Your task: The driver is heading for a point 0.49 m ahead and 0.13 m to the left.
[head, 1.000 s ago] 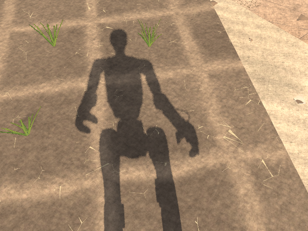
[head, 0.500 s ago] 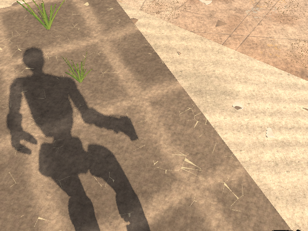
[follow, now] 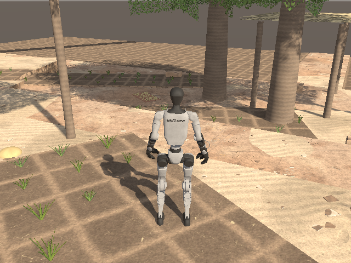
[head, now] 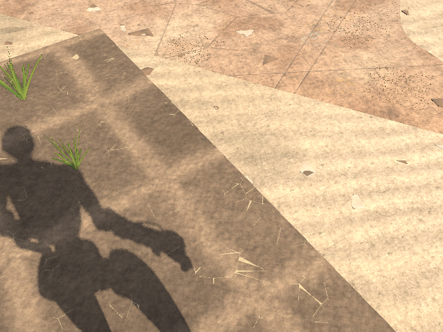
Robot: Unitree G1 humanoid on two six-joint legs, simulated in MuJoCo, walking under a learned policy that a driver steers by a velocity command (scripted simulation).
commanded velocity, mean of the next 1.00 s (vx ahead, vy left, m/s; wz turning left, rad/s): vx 0.00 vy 0.00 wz -0.02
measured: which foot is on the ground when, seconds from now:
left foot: down 0.00-1.00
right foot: down 0.00-1.00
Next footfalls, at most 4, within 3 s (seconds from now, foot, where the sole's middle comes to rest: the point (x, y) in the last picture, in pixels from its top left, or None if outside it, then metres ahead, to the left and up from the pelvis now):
2.64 right None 0.47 -0.07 -0.77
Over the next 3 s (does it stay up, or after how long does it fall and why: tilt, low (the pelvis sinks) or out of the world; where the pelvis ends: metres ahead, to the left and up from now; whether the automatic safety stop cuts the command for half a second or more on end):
stays up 0.41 0.01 0.01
